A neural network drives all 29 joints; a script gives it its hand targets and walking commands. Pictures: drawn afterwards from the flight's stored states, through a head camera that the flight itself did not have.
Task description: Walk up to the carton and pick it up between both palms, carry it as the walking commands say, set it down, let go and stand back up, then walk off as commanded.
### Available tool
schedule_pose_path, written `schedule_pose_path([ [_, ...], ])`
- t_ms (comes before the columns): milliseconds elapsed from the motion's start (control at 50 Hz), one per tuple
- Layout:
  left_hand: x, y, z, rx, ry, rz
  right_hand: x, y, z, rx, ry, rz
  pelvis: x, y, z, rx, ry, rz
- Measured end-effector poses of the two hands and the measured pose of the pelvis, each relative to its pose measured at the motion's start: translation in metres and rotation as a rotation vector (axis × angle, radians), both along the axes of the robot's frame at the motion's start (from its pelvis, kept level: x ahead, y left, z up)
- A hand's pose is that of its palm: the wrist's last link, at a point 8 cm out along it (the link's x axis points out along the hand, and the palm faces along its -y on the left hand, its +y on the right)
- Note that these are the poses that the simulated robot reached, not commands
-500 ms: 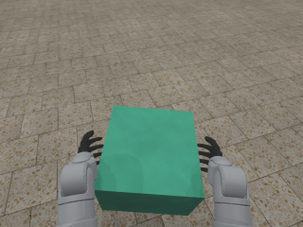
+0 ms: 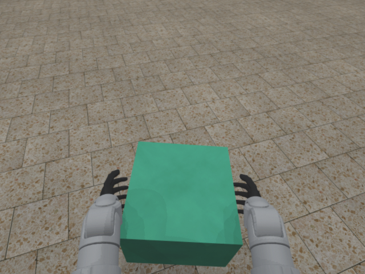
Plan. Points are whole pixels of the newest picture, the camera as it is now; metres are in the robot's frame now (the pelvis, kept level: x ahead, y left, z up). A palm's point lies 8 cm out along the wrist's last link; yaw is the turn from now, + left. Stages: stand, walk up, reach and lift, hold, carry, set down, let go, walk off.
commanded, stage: hold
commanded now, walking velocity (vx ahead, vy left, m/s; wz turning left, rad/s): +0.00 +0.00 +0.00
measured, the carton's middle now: (180, 201) +0.32 +0.01 -0.06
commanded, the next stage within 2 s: set down in 0.52 s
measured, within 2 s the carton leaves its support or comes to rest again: neither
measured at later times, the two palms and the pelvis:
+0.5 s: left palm (112, 173) +0.32 +0.17 +0.06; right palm (258, 184) +0.30 -0.16 +0.05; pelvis +0.04 +0.01 +0.01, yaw -5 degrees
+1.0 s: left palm (118, 197) +0.31 +0.17 -0.03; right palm (249, 200) +0.31 -0.16 -0.03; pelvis +0.03 +0.00 -0.01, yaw -3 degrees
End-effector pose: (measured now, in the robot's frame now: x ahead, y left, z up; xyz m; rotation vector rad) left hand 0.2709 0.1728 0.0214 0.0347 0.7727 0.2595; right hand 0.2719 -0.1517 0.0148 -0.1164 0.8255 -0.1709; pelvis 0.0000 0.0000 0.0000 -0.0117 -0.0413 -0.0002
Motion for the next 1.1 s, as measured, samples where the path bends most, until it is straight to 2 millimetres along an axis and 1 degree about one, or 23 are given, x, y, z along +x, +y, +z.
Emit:
schedule_pose_path([
  [60, -0.001, -0.001, -0.007, -0.023, -0.005, 0.009, -0.005, -0.001, -0.004, -0.002, -0.003, -0.016, 0.001, 0.002, 0.001, 0.003, -0.012, -0.021],
  [120, 0.006, -0.001, -0.004, -0.052, -0.036, 0.023, 0.002, 0.0, 0.002, -0.006, -0.034, -0.04, 0.0, 0.004, 0.001, 0.005, -0.019, -0.046],
  [200, 0.024, 0.0, 0.012, -0.07, -0.103, 0.028, 0.02, 0.001, 0.022, -0.025, -0.102, -0.029, 0.003, 0.008, 0.001, 0.002, -0.023, -0.067],
  [300, 0.04, -0.002, 0.034, -0.046, -0.156, 0.012, 0.039, -0.001, 0.045, -0.027, -0.155, -0.022, 0.015, 0.013, 0.005, -0.002, -0.036, -0.073],
  [360, 0.046, -0.003, 0.043, -0.03, -0.162, -0.005, 0.041, -0.002, 0.05, -0.012, -0.161, -0.031, 0.025, 0.015, 0.008, 0.0, -0.05, -0.078],
  [400, 0.05, -0.003, 0.045, -0.023, -0.152, -0.022, 0.04, -0.004, 0.049, 0.009, -0.152, -0.029, 0.031, 0.016, 0.01, 0.002, -0.057, -0.081],
  [460, 0.052, -0.003, 0.042, -0.022, -0.13, -0.043, 0.036, -0.008, 0.043, 0.052, -0.133, -0.021, 0.037, 0.015, 0.012, 0.005, -0.071, -0.085],
  [540, 0.048, -0.004, 0.03, -0.017, -0.076, -0.051, 0.028, -0.011, 0.026, 0.081, -0.081, -0.009, 0.04, 0.012, 0.014, 0.008, -0.074, -0.09],
  [680, 0.036, -0.01, -0.009, -0.008, 0.01, -0.09, 0.013, -0.016, -0.01, 0.061, -0.002, -0.038, 0.041, 0.009, 0.012, 0.013, -0.034, -0.059],
  [760, 0.032, -0.011, -0.023, 0.006, 0.024, -0.078, 0.007, -0.015, -0.028, 0.067, 0.014, -0.037, 0.041, 0.006, 0.009, 0.017, 0.003, -0.062],
  [820, 0.033, -0.008, -0.03, -0.005, 0.006, -0.056, 0.011, -0.013, -0.034, 0.07, -0.004, -0.025, 0.038, 0.004, 0.005, 0.021, 0.031, -0.069],
  [980, 0.038, -0.004, -0.046, -0.023, -0.04, -0.006, 0.033, -0.008, -0.042, 0.06, -0.051, -0.013, 0.028, -0.001, -0.006, 0.017, 0.094, -0.051],
  [1040, 0.041, -0.004, -0.053, -0.028, -0.046, -0.006, 0.036, -0.008, -0.047, 0.066, -0.058, -0.027, 0.024, -0.002, -0.01, 0.016, 0.125, -0.05],
  [1100, 0.046, -0.005, -0.063, -0.04, -0.041, -0.011, 0.036, -0.009, -0.057, 0.08, -0.056, -0.045, 0.019, -0.002, -0.015, 0.015, 0.157, -0.051],
])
